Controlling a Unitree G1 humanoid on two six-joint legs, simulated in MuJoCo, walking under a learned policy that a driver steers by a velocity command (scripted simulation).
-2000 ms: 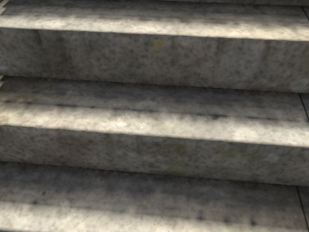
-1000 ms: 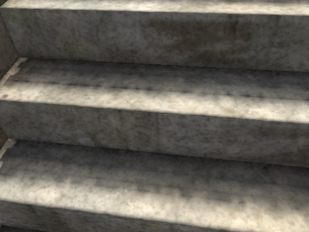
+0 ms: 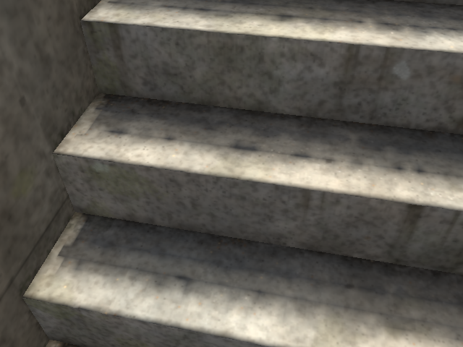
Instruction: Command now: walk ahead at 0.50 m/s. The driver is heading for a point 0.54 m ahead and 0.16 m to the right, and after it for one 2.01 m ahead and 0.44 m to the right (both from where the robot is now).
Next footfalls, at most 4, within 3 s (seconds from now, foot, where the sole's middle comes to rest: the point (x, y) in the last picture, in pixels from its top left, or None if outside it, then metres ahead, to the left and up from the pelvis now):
0.22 right None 0.24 -0.12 -0.55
0.68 left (219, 284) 0.54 0.08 -0.35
1.26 right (383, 168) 0.71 -0.27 -0.16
1.76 left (328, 25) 0.97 -0.16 0.04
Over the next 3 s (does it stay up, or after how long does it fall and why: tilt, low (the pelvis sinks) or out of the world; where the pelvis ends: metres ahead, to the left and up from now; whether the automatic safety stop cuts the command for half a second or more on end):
stays up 1.34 -0.23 1.11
